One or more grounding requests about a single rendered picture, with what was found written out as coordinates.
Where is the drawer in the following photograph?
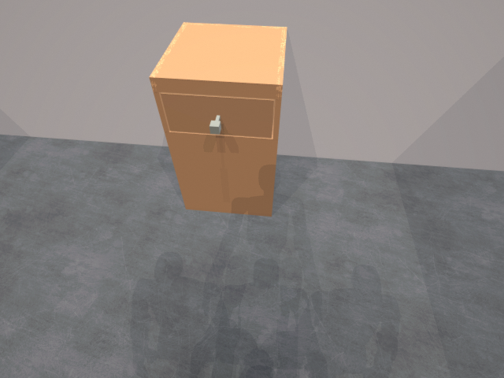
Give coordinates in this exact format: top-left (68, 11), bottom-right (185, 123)
top-left (161, 92), bottom-right (276, 138)

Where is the handle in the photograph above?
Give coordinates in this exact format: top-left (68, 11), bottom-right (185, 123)
top-left (209, 115), bottom-right (221, 135)

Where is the cabinet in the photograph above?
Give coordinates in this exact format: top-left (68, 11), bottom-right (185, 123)
top-left (149, 22), bottom-right (287, 217)

